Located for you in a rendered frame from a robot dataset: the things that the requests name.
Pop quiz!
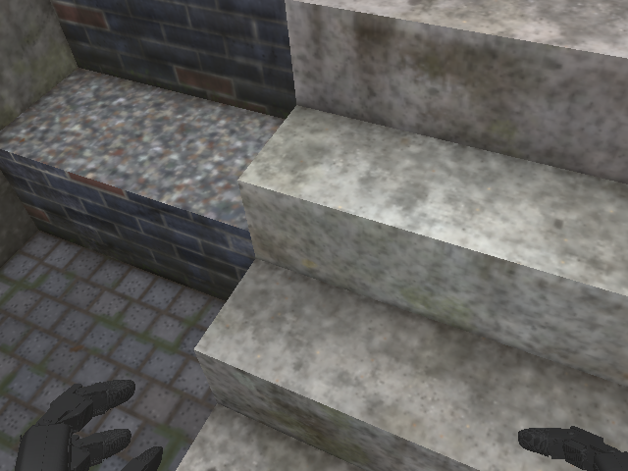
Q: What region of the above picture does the right robot hand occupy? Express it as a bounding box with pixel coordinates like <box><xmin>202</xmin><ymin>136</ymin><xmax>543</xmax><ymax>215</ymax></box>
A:
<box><xmin>518</xmin><ymin>426</ymin><xmax>628</xmax><ymax>471</ymax></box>

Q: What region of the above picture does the left robot hand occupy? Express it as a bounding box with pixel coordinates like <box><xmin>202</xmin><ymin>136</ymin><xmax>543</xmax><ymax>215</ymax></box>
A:
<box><xmin>15</xmin><ymin>380</ymin><xmax>163</xmax><ymax>471</ymax></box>

